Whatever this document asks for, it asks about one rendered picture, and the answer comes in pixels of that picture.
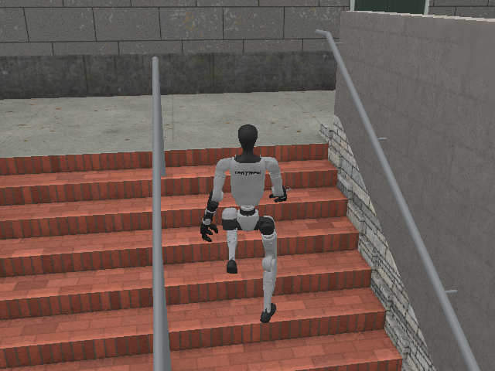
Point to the left robot hand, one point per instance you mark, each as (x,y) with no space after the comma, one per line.
(204,231)

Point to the robot left upper arm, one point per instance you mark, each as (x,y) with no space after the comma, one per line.
(218,182)

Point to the robot right forearm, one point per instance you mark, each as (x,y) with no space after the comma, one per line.
(285,193)

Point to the robot left forearm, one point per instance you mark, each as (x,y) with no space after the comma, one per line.
(210,210)

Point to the robot left shin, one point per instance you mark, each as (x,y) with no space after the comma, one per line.
(232,243)

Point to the right robot hand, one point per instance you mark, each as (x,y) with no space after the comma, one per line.
(278,199)

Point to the robot right upper arm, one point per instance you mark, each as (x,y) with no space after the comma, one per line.
(271,164)

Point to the right robot foot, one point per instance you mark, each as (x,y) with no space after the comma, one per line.
(265,317)

